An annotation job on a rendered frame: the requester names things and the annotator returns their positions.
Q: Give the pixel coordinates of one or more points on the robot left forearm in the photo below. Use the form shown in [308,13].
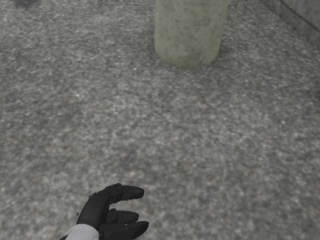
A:
[81,232]

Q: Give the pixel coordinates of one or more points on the robot left hand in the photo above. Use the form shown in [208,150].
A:
[110,223]

